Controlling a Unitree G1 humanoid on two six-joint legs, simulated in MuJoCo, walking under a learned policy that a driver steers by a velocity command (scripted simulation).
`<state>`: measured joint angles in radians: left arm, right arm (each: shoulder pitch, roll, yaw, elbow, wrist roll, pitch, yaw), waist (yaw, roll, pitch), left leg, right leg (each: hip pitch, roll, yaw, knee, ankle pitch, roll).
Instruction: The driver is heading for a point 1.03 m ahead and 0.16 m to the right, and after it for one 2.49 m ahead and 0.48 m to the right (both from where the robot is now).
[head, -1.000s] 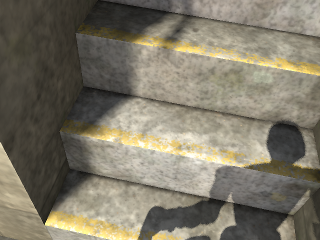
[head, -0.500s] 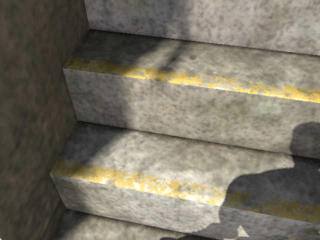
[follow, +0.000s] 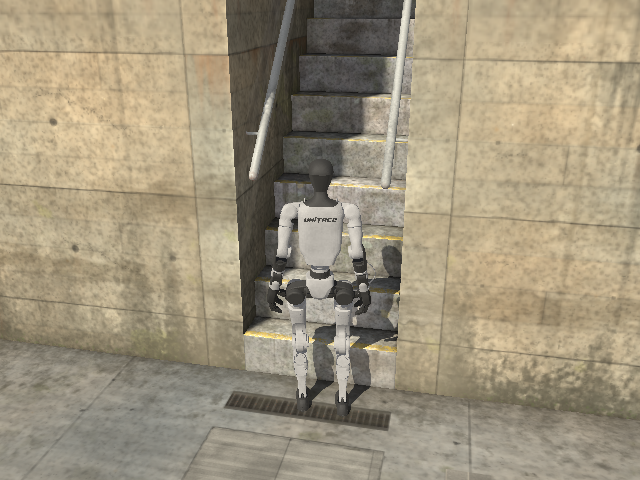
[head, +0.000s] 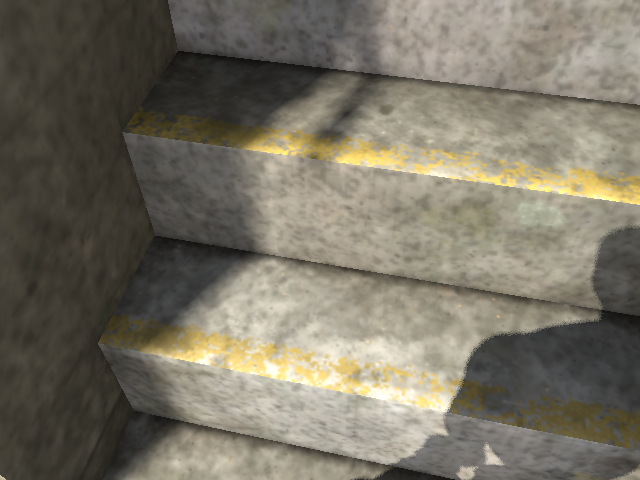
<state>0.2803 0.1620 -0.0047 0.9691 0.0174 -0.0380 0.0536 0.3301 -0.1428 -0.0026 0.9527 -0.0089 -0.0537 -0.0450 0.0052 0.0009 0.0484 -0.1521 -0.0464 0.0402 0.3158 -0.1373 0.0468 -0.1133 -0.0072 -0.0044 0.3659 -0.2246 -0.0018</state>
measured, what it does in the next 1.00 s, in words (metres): stands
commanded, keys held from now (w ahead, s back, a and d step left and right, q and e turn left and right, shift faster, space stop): no key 0.06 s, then w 0.94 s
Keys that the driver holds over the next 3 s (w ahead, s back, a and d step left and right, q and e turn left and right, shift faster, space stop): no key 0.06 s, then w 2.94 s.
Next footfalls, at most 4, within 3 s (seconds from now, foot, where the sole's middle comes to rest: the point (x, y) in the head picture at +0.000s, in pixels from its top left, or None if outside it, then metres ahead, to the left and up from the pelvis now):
none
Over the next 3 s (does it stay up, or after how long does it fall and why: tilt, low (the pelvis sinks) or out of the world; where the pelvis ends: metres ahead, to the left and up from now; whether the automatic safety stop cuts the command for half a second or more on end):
stays up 0.03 -0.01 0.01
